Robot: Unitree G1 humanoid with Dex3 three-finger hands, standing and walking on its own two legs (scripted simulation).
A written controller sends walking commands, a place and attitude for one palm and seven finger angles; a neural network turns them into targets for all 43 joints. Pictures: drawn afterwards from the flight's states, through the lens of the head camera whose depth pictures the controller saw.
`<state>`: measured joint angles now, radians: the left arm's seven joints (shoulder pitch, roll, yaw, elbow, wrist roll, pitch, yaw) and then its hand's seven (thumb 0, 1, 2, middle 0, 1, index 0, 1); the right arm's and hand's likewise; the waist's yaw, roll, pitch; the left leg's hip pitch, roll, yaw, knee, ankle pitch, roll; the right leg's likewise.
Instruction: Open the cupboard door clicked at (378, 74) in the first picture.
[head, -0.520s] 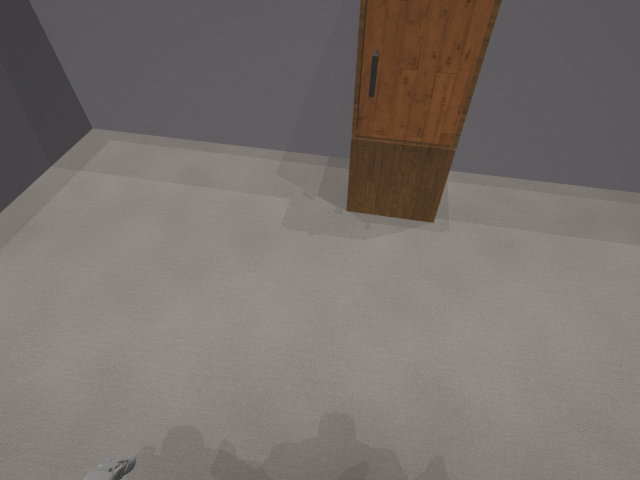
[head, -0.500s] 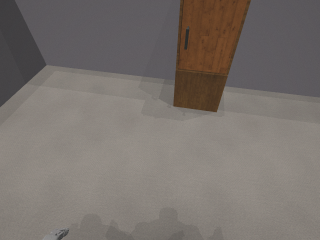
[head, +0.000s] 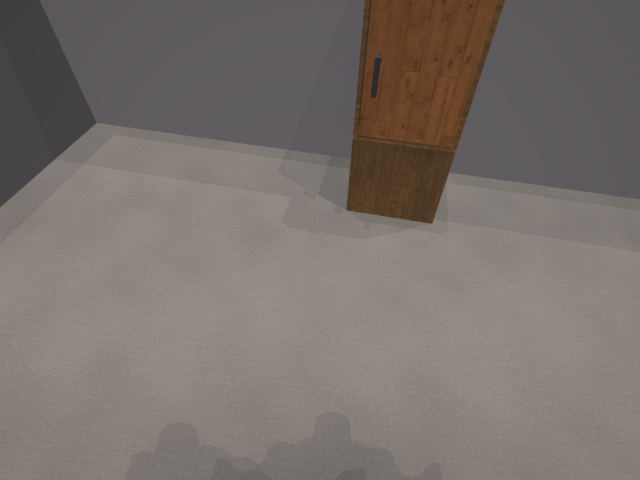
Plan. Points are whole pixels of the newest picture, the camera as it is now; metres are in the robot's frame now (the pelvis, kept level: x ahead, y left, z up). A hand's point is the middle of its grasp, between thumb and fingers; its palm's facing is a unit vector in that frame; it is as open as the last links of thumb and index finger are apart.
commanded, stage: stand and wait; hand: left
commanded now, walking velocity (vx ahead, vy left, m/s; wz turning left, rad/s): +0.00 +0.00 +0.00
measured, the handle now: (376, 74) +1.32 -0.10 -0.10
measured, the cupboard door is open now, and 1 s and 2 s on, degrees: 0 0 0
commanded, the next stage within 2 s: look at it before walking up in 0.48 s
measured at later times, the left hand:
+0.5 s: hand out of the picture +0.06 +0.25 -0.15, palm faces -0.04 -0.94 -0.33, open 7.4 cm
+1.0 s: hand out of the picture +0.06 +0.25 -0.15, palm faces -0.03 -0.94 -0.33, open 7.4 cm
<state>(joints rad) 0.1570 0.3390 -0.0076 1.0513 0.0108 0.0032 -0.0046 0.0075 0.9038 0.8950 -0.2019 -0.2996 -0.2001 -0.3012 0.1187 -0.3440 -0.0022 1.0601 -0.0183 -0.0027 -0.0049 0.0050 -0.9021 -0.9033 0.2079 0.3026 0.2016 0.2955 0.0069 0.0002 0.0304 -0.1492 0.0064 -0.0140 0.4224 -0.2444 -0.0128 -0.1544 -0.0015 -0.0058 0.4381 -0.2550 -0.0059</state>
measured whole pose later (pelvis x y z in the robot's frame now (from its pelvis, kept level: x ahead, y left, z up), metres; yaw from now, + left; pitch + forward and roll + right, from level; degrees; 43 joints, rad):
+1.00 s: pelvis -0.01 +0.01 +0.00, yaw +0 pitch -2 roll +0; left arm 0.14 0.34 -0.01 1.09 0.01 -0.01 -0.01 0.01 0.90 0.90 -0.20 -0.30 -0.20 -0.30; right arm 0.11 -0.34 0.00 1.11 -0.01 -0.01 0.00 0.00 -0.90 -0.90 0.21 0.30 0.20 0.30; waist 0.01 0.00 0.03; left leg -0.13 0.00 -0.01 0.36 -0.20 -0.01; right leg -0.14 -0.01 0.00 0.38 -0.21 0.00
